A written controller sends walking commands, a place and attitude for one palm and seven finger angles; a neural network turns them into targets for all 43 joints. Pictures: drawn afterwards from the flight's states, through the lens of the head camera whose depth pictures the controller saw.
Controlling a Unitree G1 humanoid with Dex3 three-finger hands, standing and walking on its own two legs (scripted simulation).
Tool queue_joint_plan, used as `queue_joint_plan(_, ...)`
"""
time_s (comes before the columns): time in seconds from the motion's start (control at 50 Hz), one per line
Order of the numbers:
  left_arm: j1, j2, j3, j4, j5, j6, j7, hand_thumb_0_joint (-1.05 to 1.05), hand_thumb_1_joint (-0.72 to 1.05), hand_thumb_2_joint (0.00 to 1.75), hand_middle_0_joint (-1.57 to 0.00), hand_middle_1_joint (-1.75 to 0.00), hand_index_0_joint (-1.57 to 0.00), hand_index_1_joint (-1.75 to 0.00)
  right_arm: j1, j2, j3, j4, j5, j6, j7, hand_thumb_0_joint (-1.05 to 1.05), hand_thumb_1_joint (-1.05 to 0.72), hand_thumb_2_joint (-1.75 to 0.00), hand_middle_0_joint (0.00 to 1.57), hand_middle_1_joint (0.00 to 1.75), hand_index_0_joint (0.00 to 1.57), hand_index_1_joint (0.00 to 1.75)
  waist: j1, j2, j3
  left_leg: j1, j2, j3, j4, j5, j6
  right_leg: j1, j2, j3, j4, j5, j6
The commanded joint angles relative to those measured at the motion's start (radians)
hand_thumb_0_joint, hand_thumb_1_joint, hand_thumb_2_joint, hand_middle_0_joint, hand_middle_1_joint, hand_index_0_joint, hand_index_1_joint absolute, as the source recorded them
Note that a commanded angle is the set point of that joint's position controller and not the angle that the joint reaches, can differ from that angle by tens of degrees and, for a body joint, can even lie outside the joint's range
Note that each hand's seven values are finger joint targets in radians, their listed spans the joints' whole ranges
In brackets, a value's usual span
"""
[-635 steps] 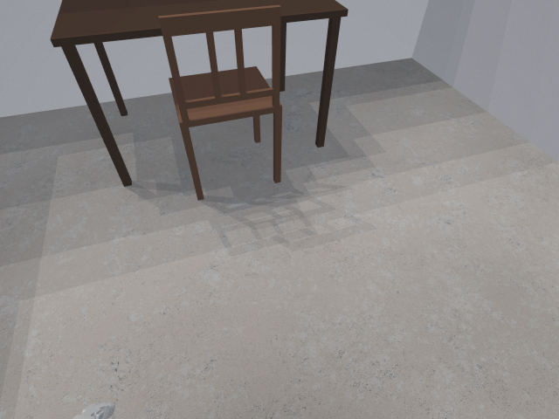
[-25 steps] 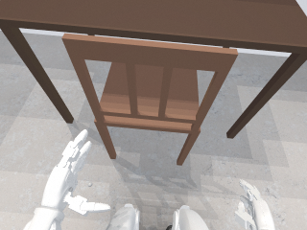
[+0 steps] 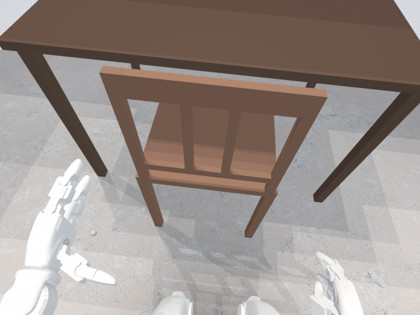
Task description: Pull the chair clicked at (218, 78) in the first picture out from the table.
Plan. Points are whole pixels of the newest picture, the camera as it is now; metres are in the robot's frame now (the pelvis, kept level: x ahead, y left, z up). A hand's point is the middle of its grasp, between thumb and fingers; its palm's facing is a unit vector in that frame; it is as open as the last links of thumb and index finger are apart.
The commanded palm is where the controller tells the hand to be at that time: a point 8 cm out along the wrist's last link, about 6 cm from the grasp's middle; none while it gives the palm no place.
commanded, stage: raise the hand toward the chair's back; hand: left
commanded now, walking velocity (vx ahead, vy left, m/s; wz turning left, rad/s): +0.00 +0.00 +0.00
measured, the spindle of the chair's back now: (188, 139) +0.51 +0.09 -0.03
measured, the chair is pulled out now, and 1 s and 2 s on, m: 0.00 0.00 0.00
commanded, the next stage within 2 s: aim the fingers beside a spindle in 0.46 s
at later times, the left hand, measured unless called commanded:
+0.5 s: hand (104, 243) +0.23 +0.19 +0.03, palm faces -0.08 -0.99 -0.07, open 16.9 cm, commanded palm +0.21 +0.26 +0.04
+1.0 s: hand (135, 218) +0.28 +0.16 +0.02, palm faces -0.05 -1.00 -0.05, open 16.9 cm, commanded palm +0.26 +0.21 +0.02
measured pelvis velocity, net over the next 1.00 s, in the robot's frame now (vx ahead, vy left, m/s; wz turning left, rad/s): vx -0.01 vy -0.01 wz -0.01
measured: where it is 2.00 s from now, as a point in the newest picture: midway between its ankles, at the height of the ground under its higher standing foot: outside the picture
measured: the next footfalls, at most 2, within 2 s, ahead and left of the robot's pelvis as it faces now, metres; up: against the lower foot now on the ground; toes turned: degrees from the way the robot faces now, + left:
none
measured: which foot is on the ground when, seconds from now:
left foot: down 0.00-1.00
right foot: down 0.00-1.00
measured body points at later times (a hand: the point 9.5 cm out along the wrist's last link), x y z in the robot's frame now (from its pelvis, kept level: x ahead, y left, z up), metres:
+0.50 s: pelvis -0.01 +0.00 +0.00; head +0.07 +0.00 +0.44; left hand +0.23 +0.25 +0.04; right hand +0.16 -0.25 -0.08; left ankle +0.00 +0.08 -0.67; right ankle +0.02 -0.11 -0.67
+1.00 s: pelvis -0.01 -0.01 -0.01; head +0.08 -0.01 +0.43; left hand +0.28 +0.21 +0.03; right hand +0.15 -0.26 -0.10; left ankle +0.00 +0.08 -0.67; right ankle +0.02 -0.11 -0.67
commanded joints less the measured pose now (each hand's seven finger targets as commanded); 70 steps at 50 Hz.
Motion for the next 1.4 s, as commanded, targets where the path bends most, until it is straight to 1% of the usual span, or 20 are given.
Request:
queue_joint_plan(0.0,-0.069,0.079,0.005,-0.033,-0.009,-0.018,-0.06,0.0,-0.5,0.3,-0.06,-0.08,-0.06,-0.08,-0.025,-0.162,-0.059,-0.134,0.017,-0.049,-0.002,0.0,-0.9,-0.9,0.2,0.3,0.2,0.3,-0.032,0.015,-0.167,0.124,0.01,-0.082,-0.169,0.287,-0.051,0.096,0.014,0.064,-0.114,0.17,0.005)
queue_joint_plan(0.06,-0.073,0.134,0.04,-0.094,-0.025,0.003,-0.096,0.0,-0.5,0.3,-0.06,-0.08,-0.06,-0.08,-0.023,-0.172,-0.067,-0.158,0.023,-0.061,-0.007,0.0,-0.9,-0.9,0.2,0.3,0.2,0.3,-0.008,0.012,-0.254,0.156,0.007,-0.081,-0.186,0.312,-0.047,0.169,0.011,0.079,-0.131,0.195,0.005)
queue_joint_plan(0.1,-0.077,0.178,0.085,-0.186,-0.033,-0.015,-0.084,0.0,-0.5,0.3,-0.06,-0.08,-0.06,-0.08,-0.017,-0.164,-0.069,-0.156,0.018,-0.072,-0.003,0.0,-0.9,-0.9,0.2,0.3,0.2,0.3,0.009,0.057,-0.32,0.212,0.009,-0.087,-0.187,0.407,-0.057,0.2,0.013,0.077,-0.121,0.253,0.003)
queue_joint_plan(0.18,-0.055,0.182,0.138,-0.191,-0.043,-0.072,-0.011,0.0,-0.5,0.3,-0.06,-0.08,-0.06,-0.08,-0.021,-0.145,-0.07,-0.127,0.005,-0.075,0.004,0.0,-0.9,-0.9,0.2,0.3,0.2,0.3,0.014,0.026,-0.261,0.183,0.011,-0.083,-0.181,0.414,-0.058,0.187,0.019,0.07,-0.115,0.26,0.002)
queue_joint_plan(0.2,-0.057,0.141,0.108,-0.177,-0.042,-0.086,-0.002,0.0,-0.5,0.3,-0.06,-0.08,-0.06,-0.08,-0.021,-0.14,-0.067,-0.122,0.006,-0.074,0.007,0.0,-0.9,-0.9,0.2,0.3,0.2,0.3,0.004,0.036,-0.228,0.176,0.01,-0.083,-0.183,0.391,-0.061,0.166,0.018,0.066,-0.112,0.238,0.002)
queue_joint_plan(0.28,-0.075,0.115,0.062,-0.054,-0.011,-0.087,-0.012,0.0,-0.5,0.3,-0.06,-0.08,-0.06,-0.08,-0.029,-0.157,-0.065,-0.114,0.008,-0.065,0.009,0.0,-0.9,-0.9,0.2,0.3,0.2,0.3,-0.019,0.029,-0.153,0.115,0.011,-0.078,-0.177,0.268,-0.05,0.092,0.013,0.069,-0.111,0.137,0.002)
queue_joint_plan(0.36,-0.091,0.136,0.038,-0.101,-0.011,-0.051,-0.069,0.0,-0.5,0.3,-0.06,-0.08,-0.06,-0.08,-0.025,-0.167,-0.065,-0.146,0.016,-0.066,0.005,0.0,-0.9,-0.9,0.2,0.3,0.2,0.3,-0.011,0.062,-0.231,0.153,0.008,-0.076,-0.189,0.277,-0.046,0.142,0.008,0.082,-0.128,0.152,0.001)
queue_joint_plan(0.44,-0.096,0.167,0.081,-0.198,-0.031,-0.065,-0.056,0.0,-0.5,0.3,-0.06,-0.08,-0.06,-0.08,-0.024,-0.156,-0.065,-0.146,0.015,-0.078,0.001,0.0,-0.9,-0.9,0.2,0.3,0.2,0.3,-0.001,0.052,-0.28,0.194,0.011,-0.087,-0.193,0.336,-0.048,0.176,0.014,0.079,-0.127,0.194,0.005)
queue_joint_plan(0.48,-0.088,0.182,0.113,-0.185,-0.035,-0.078,-0.031,0.0,-0.5,0.3,-0.06,-0.08,-0.06,-0.08,-0.028,-0.151,-0.063,-0.132,0.009,-0.078,0.001,0.0,-0.9,-0.9,0.2,0.3,0.2,0.3,0.002,0.045,-0.259,0.179,0.01,-0.087,-0.188,0.339,-0.049,0.166,0.017,0.077,-0.124,0.194,0.005)
queue_joint_plan(0.58,-0.141,0.09,0.027,-0.054,-0.019,-0.076,-0.025,0.0,-0.5,0.3,-0.06,-0.08,-0.06,-0.08,-0.039,-0.157,-0.054,-0.12,0.012,-0.074,0.001,0.0,-0.9,-0.9,0.2,0.3,0.2,0.3,-0.034,0.008,-0.143,0.095,0.006,-0.079,-0.174,0.195,-0.039,0.081,0.011,0.08,-0.128,0.078,0.008)
queue_joint_plan(0.68,-0.269,0.082,-0.045,-0.068,0.004,-0.061,-0.058,0.0,-0.5,0.3,-0.06,-0.08,-0.06,-0.08,-0.027,-0.168,-0.054,-0.127,0.013,-0.081,-0.007,0.0,-0.9,-0.9,0.2,0.3,0.2,0.3,-0.045,0.027,-0.215,0.106,0.005,-0.084,-0.154,0.19,-0.034,0.083,0.005,0.098,-0.115,0.081,0.006)
queue_joint_plan(0.74,-0.268,0.128,0.002,-0.124,0.006,-0.072,-0.033,0.0,-0.5,0.3,-0.06,-0.08,-0.06,-0.08,-0.015,-0.161,-0.058,-0.129,0.007,-0.085,-0.007,0.0,-0.9,-0.9,0.2,0.3,0.2,0.3,-0.016,0.054,-0.296,0.147,0.004,-0.081,-0.149,0.282,-0.039,0.132,0.002,0.1,-0.102,0.161,0.004)
queue_joint_plan(0.78,-0.265,0.143,0.023,-0.124,0.015,-0.08,0.002,0.0,-0.5,0.3,-0.06,-0.08,-0.06,-0.08,-0.012,-0.157,-0.057,-0.121,0.003,-0.081,-0.002,0.0,-0.9,-0.9,0.2,0.3,0.2,0.3,-0.01,0.054,-0.307,0.149,0.007,-0.082,-0.144,0.32,-0.044,0.133,0.005,0.094,-0.085,0.189,0.004)
queue_joint_plan(0.86,-0.228,0.075,-0.001,-0.056,0.025,-0.076,0.057,0.0,-0.5,0.3,-0.06,-0.08,-0.06,-0.08,-0.025,-0.147,-0.056,-0.123,-0.003,-0.061,0.015,0.0,-0.9,-0.9,0.2,0.3,0.2,0.3,-0.005,0.028,-0.273,0.11,0.005,-0.071,-0.137,0.327,-0.047,0.121,0.002,0.087,-0.066,0.217,0.006)
queue_joint_plan(0.92,-0.218,0.077,0.003,0.031,0.04,-0.051,0.064,0.0,-0.5,0.3,-0.06,-0.08,-0.06,-0.08,-0.024,-0.155,-0.06,-0.128,0.0,-0.033,0.022,0.0,-0.9,-0.9,0.2,0.3,0.2,0.3,-0.012,-0.045,-0.248,0.037,0.001,-0.053,-0.124,0.272,-0.037,0.139,-0.002,0.104,-0.074,0.203,0.011)
queue_joint_plan(0.96,-0.292,0.073,-0.02,0.036,0.048,-0.047,0.053,0.0,-0.5,0.3,-0.06,-0.08,-0.06,-0.08,-0.027,-0.156,-0.058,-0.133,0.002,-0.025,0.021,0.0,-0.9,-0.9,0.2,0.3,0.2,0.3,-0.022,-0.022,-0.241,0.016,-0.001,-0.047,-0.115,0.235,-0.033,0.13,-0.005,0.121,-0.08,0.172,0.01)
queue_joint_plan(1.1,-0.365,0.067,-0.045,-0.081,0.032,-0.118,0.048,0.0,-0.5,0.3,-0.06,-0.08,-0.06,-0.08,-0.012,-0.143,-0.063,-0.115,-0.003,-0.035,0.016,0.0,-0.9,-0.9,0.2,0.3,0.2,0.3,-0.027,0.02,-0.373,0.093,0.005,-0.054,-0.084,0.358,-0.03,0.176,-0.004,0.13,-0.051,0.308,0.011)
queue_joint_plan(1.18,-0.37,0.037,-0.061,0.057,0.048,-0.109,0.069,0.0,-0.5,0.3,-0.06,-0.08,-0.06,-0.08,-0.011,-0.15,-0.062,-0.088,-0.005,-0.023,0.021,0.0,-0.9,-0.9,0.2,0.3,0.2,0.3,-0.047,-0.032,-0.278,0.023,0.005,-0.052,-0.067,0.299,-0.029,0.105,-0.003,0.124,-0.044,0.254,0.014)
queue_joint_plan(1.24,-0.397,0.028,-0.067,0.127,0.065,-0.085,0.072,0.0,-0.5,0.3,-0.06,-0.08,-0.06,-0.08,-0.015,-0.154,-0.063,-0.094,-0.001,-0.005,0.026,0.0,-0.9,-0.9,0.2,0.3,0.2,0.3,-0.039,-0.037,-0.27,-0.019,0.0,-0.046,-0.066,0.248,-0.03,0.096,-0.008,0.13,-0.04,0.207,0.012)
queue_joint_plan(1.38,-0.519,0.061,-0.06,0.009,0.075,-0.114,0.114,0.0,-0.5,0.3,-0.06,-0.08,-0.06,-0.08,-0.005,-0.145,-0.066,-0.107,-0.012,0.009,0.029,0.0,-0.9,-0.9,0.2,0.3,0.2,0.3,-0.025,0.024,-0.433,0.058,0.002,-0.051,-0.044,0.352,-0.028,0.145,-0.007,0.136,-0.006,0.307,0.008)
